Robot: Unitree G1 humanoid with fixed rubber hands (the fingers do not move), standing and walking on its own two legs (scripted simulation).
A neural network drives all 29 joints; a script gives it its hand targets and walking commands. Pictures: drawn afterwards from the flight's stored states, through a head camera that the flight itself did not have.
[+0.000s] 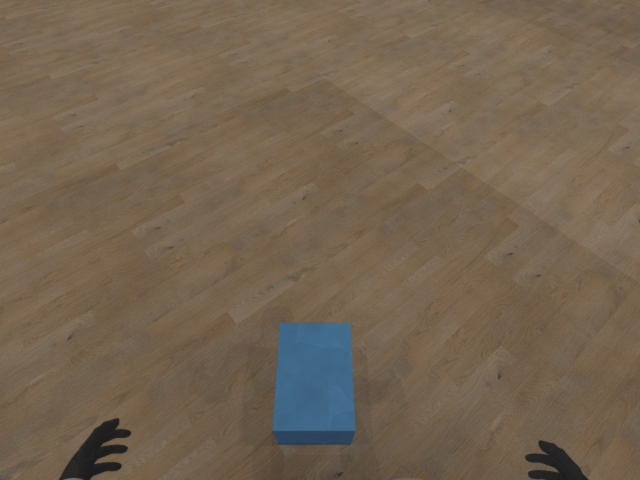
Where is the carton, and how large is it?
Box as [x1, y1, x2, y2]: [272, 323, 355, 444]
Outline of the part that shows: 280,323 272,428 278,443 350,444 355,430 349,323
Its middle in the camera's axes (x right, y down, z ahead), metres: -0.02 +0.43 +1.13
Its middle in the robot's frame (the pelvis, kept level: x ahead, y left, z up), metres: +0.43 +0.03 -0.68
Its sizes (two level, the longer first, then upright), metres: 0.289 0.207 0.183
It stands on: the floor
